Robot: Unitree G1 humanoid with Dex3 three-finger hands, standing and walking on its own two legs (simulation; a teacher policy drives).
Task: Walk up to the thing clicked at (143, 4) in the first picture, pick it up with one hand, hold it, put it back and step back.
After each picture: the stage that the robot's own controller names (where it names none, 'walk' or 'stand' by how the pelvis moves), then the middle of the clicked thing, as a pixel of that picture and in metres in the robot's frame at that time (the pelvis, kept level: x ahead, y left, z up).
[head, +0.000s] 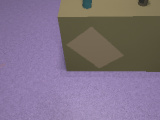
stand; out of the picture +1.08 -0.43 -0.08
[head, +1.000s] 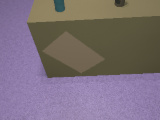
walk; out of the picture +1.02 -0.20 -0.05
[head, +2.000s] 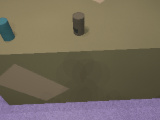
walk; (78, 24) +0.76 +0.08 -0.07
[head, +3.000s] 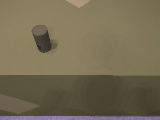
stand; (42, 39) +0.56 +0.23 -0.05
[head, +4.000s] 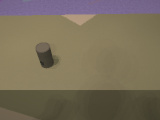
stand; (45, 55) +0.55 +0.21 -0.07
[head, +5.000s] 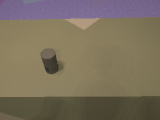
stand; (50, 61) +0.52 +0.18 -0.08
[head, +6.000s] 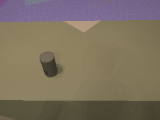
stand; (49, 64) +0.51 +0.18 -0.08
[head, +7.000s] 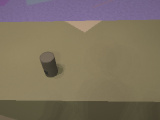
stand; (49, 65) +0.51 +0.19 -0.08
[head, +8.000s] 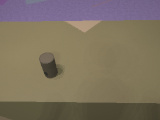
stand; (49, 65) +0.50 +0.19 -0.08
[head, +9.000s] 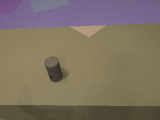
rise first; (54, 69) +0.49 +0.19 -0.08
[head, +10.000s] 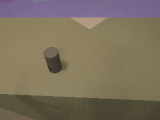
go down; (53, 60) +0.52 +0.18 -0.07
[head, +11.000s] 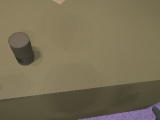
go down; (22, 49) +0.49 +0.18 -0.02
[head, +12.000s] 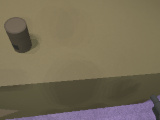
close in; (19, 36) +0.51 +0.18 +0.00
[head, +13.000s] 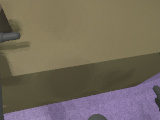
close; out of the picture +0.54 +0.19 +0.03
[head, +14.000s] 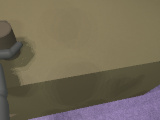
lift; (5, 42) +0.48 +0.19 +0.04
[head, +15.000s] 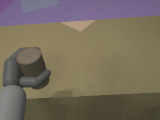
lift; (34, 69) +0.33 +0.16 +0.14
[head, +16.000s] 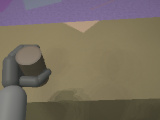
hold; (34, 67) +0.33 +0.16 +0.15
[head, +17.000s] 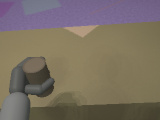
hold; (39, 77) +0.33 +0.16 +0.10
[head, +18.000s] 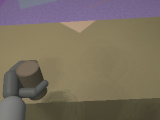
crouch; (32, 81) +0.32 +0.18 +0.08
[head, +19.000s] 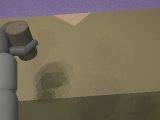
crouch; (22, 41) +0.44 +0.19 +0.13
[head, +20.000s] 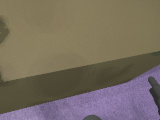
lower; out of the picture +0.55 +0.20 +0.03
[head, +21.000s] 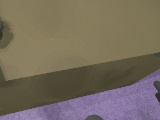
lower; out of the picture +0.54 +0.20 +0.03
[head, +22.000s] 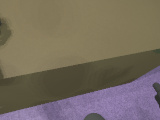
lower; out of the picture +0.54 +0.20 +0.03
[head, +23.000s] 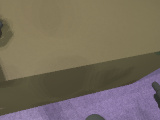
lower; out of the picture +0.54 +0.20 +0.03
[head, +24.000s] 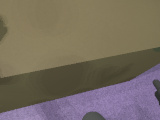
loosen; out of the picture +0.55 +0.21 +0.04
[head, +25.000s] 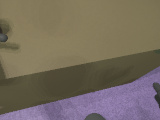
withdraw; out of the picture +0.54 +0.20 +0.03
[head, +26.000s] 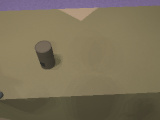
sink last; (45, 55) +0.50 +0.17 -0.03
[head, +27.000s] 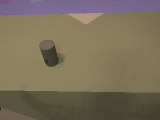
stand; (49, 53) +0.54 +0.20 -0.03
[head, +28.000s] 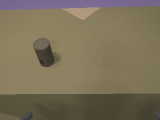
stand; (44, 53) +0.51 +0.19 -0.02
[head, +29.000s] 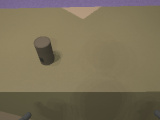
stand; (44, 51) +0.52 +0.19 -0.02
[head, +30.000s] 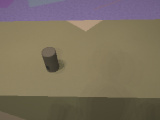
stand; (50, 60) +0.54 +0.19 -0.07
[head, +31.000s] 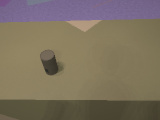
stand; (49, 62) +0.52 +0.19 -0.08
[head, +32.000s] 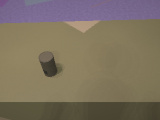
stand; (48, 64) +0.51 +0.19 -0.08
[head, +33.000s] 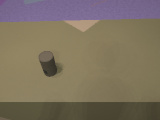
stand; (48, 64) +0.51 +0.19 -0.08
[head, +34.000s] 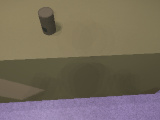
walk; (47, 21) +0.64 +0.17 -0.06
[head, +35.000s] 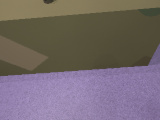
walk; out of the picture +0.98 +0.28 -0.05
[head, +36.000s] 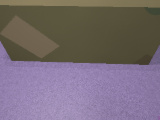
stand; out of the picture +1.17 +0.17 -0.06
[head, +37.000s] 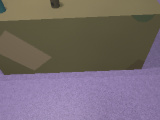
stand; out of the picture +1.13 +0.21 -0.08
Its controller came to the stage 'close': yes
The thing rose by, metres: 0.22
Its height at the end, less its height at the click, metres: +0.00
